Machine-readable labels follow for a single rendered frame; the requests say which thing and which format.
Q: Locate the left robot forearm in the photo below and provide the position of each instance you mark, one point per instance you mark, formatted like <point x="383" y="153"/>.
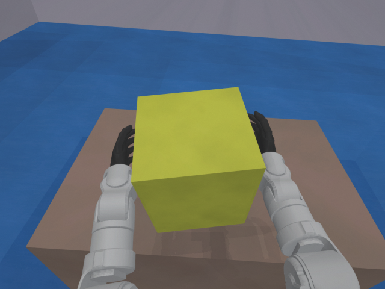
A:
<point x="111" y="255"/>

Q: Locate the right robot hand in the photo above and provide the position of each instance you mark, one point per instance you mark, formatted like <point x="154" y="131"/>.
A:
<point x="263" y="132"/>

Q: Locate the carton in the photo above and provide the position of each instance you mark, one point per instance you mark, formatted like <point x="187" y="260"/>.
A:
<point x="196" y="161"/>

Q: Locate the robot right upper arm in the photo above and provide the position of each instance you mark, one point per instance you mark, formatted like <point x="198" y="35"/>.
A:
<point x="318" y="270"/>

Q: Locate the left robot hand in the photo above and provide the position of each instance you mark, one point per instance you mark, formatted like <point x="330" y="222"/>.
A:
<point x="121" y="151"/>

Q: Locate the pedestal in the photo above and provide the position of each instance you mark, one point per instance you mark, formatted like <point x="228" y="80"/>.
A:
<point x="242" y="256"/>

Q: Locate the right robot forearm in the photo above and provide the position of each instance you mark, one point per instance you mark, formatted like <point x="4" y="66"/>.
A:
<point x="297" y="231"/>

